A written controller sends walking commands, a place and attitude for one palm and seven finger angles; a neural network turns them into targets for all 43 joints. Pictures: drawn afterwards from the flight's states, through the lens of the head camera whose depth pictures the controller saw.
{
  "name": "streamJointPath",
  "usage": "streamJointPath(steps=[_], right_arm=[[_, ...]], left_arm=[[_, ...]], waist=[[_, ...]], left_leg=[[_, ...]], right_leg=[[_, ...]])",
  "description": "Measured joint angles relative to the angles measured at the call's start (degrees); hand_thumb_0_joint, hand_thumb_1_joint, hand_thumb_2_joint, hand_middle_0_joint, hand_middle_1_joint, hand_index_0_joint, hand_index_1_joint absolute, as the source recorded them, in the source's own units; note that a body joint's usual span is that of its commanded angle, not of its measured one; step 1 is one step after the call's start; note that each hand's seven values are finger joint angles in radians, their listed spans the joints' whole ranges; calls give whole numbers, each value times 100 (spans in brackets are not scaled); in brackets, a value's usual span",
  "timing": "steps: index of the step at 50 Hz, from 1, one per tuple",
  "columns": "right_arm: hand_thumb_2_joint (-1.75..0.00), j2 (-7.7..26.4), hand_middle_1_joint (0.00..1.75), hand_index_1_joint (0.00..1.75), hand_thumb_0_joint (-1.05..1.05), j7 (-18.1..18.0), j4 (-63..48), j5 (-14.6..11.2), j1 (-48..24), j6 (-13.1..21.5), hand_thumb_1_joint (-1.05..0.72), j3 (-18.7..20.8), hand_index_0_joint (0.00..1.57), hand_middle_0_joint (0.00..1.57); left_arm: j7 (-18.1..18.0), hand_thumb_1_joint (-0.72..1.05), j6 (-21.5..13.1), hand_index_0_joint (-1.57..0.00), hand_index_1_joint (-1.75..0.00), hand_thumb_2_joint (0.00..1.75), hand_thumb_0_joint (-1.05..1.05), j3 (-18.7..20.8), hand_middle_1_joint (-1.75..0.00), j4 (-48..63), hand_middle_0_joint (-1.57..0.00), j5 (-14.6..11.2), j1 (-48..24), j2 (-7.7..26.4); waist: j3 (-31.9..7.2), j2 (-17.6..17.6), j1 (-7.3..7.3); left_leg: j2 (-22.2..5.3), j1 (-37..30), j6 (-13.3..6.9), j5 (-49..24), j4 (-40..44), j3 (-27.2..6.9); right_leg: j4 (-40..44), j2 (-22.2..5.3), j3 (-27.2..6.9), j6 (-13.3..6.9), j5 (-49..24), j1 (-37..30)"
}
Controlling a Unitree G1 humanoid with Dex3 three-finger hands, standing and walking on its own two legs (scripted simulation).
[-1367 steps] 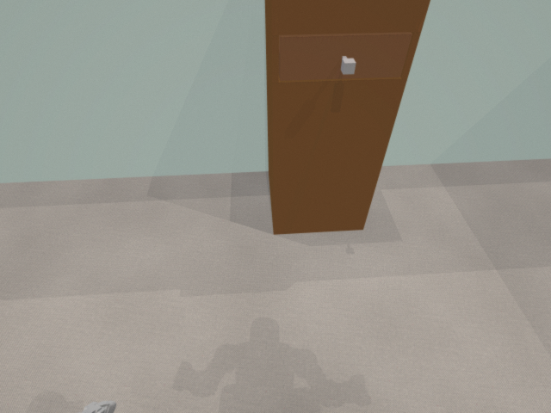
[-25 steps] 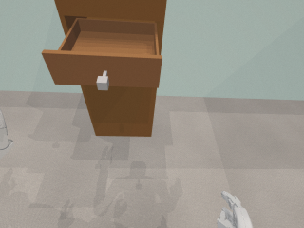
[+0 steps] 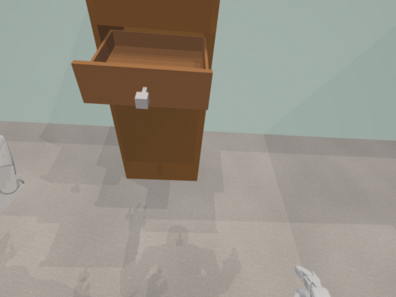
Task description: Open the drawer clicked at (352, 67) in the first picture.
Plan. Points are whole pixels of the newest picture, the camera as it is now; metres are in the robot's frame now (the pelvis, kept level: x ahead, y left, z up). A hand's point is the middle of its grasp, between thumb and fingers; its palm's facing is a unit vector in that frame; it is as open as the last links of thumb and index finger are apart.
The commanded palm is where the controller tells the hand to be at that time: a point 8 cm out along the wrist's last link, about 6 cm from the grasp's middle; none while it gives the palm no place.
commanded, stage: stop stepping back and stand still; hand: left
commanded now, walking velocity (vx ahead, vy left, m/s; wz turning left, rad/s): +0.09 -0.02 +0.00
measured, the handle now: (143, 96) +0.61 +0.18 +0.07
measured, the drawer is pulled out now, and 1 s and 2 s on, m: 0.27 0.27 0.27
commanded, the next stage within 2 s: let the arm hang, fingers relaxed in 0.06 s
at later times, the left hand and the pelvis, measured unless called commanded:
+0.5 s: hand out of the picture +0.08 +0.15 -0.16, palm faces +0.07 -0.98 -0.16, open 6.7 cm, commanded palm none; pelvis +0.01 -0.02 +0.01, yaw +2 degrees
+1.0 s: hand out of the picture +0.03 +0.20 -0.15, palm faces +0.00 -0.96 -0.28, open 7.3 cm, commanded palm none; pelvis +0.00 -0.01 +0.02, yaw +0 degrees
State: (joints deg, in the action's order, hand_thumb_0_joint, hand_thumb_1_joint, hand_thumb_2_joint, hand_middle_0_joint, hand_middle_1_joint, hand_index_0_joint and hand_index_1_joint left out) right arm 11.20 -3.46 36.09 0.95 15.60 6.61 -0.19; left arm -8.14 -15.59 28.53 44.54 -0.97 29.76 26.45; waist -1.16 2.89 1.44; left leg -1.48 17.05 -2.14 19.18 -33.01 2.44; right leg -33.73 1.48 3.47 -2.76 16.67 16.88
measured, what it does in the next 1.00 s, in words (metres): stands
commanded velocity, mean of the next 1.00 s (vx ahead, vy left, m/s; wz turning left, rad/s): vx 0.00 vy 0.00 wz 0.00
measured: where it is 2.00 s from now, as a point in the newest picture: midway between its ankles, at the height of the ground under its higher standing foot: outside the picture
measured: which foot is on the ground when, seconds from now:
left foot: down 0.00-1.00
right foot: down 0.00-1.00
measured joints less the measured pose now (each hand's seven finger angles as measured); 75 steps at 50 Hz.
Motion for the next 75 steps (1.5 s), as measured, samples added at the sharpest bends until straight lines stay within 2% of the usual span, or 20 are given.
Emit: streamJointPath(steps=[3,5,8,9,11,14,16,19,21,22,23,25,27,34,42,60,75], right_arm=[[-90,-46,30,30,1,-71,4,-26,-54,85,-91,46,20,20],[-90,-92,30,30,1,-76,42,-55,-68,135,-91,30,20,20],[-90,-135,30,30,1,-15,45,-121,-99,156,-91,-56,20,20],[-90,-126,30,30,1,74,139,-138,-113,261,-91,-31,20,20],[-90,-8,30,30,1,246,495,-114,-269,148,-91,82,20,20],[-90,161,30,30,0,343,985,-44,-424,-262,-91,139,20,20],[-90,205,30,30,0,362,1151,24,-444,-476,-91,115,20,20],[-90,152,30,30,0,367,1310,78,-381,-695,-91,78,20,20],[-90,76,30,30,0,356,1468,87,-294,-756,-91,41,20,20],[-90,32,30,30,0,336,1552,86,-213,-761,-91,31,20,20],[-90,-5,30,30,0,315,1654,82,-129,-763,-91,15,20,20],[-90,-35,30,30,0,288,1874,77,-22,-800,-91,-11,20,20],[-90,-26,30,30,0,255,2053,82,44,-830,-91,16,20,20],[-90,74,30,30,0,198,2423,40,69,-829,-91,95,20,20],[-90,73,30,30,0,230,2626,41,-182,-794,-91,71,20,20],[-90,113,30,30,0,232,2815,44,-374,-718,-91,91,20,20],[-90,403,30,30,0,249,2839,29,-611,-691,-91,127,20,20]], left_arm=[[-61,89,-133,-22,-31,90,1,241,-30,-138,-22,19,-172,157],[-79,89,-121,-22,-31,90,1,330,-30,-454,-22,31,-396,202],[-101,89,18,-21,-31,90,1,383,-30,-973,-22,-3,-604,199],[-49,89,19,-21,-31,90,1,202,-30,-1353,-21,24,-727,227],[241,90,475,-20,-30,90,0,-547,-30,-2596,-20,198,-1104,36],[607,91,1437,-19,-30,90,0,-1590,-30,-4998,-20,300,-1475,-602],[732,91,1833,-19,-30,90,0,-2106,-30,-6408,-19,330,-1549,-1022],[847,92,2042,-19,-30,90,1,-2703,-30,-7932,-19,323,-1460,-1549],[881,92,2050,-19,-30,90,1,-2938,-30,-8689,-20,282,-1345,-1827],[760,96,1931,-20,-30,90,-1,-2736,-30,-8855,-20,112,-1343,-1917],[680,100,1816,-21,-30,89,-4,-2614,-30,-8957,-21,73,-1400,-1876],[696,104,1711,-21,-30,89,-7,-2625,-30,-9231,-21,130,-1510,-1675],[725,104,1677,-21,-30,89,-7,-2642,-30,-9535,-21,169,-1534,-1534],[755,96,1695,-20,-30,90,-2,-2676,-30,-10481,-21,190,-1464,-1299],[739,92,1641,-20,-30,90,0,-2698,-30,-10860,-20,187,-1692,-1258],[771,91,1537,-20,-30,90,1,-2753,-30,-10922,-20,209,-2100,-1481],[789,91,1513,-20,-30,90,1,-2690,-30,-11007,-21,212,-2187,-1126]], waist=[[47,38,-86],[23,-51,-101],[31,-203,-102],[-28,-217,-143],[-211,-396,-215],[-467,-657,-72],[-417,-693,29],[-58,-469,132],[203,-208,127],[308,-109,96],[411,-37,24],[573,6,-95],[648,-56,-133],[659,-393,-86],[621,-596,-101],[536,-400,-62],[615,-428,-74]], left_leg=[[70,-24,90,-359,-21,90],[56,-92,113,-395,86,69],[-2,-124,182,-392,120,21],[21,-10,198,-338,-23,48],[40,239,240,-144,-393,55],[120,301,221,-51,-504,5],[120,258,223,-14,-545,-10],[88,63,249,-51,-442,-22],[70,-98,277,-159,-215,-14],[49,-116,298,-235,-103,-58],[27,-133,316,-324,14,-105],[-27,-176,336,-485,234,-169],[-68,-207,342,-587,383,-197],[-61,-500,299,-762,762,-107],[-12,-669,249,-947,1043,-20],[43,-792,215,-1051,1284,68],[36,-884,227,-1087,1453,70]], right_leg=[[-883,-53,-112,133,753,275],[-1273,-59,-67,210,954,383],[-587,-117,85,288,688,140],[-256,-208,75,220,66,69],[-344,-252,57,91,36,187],[-663,-342,107,98,453,294],[-698,-345,120,110,514,242],[-579,-304,133,69,469,43],[-387,-276,127,56,366,-92],[-240,-248,174,49,280,-142],[-74,-216,224,28,180,-196],[268,-144,290,3,-23,-308],[545,-87,320,-8,-191,-401],[981,-73,235,26,-437,-687],[1174,-113,156,72,-599,-790],[1266,-162,70,117,-654,-818],[1446,-143,66,111,-698,-913]])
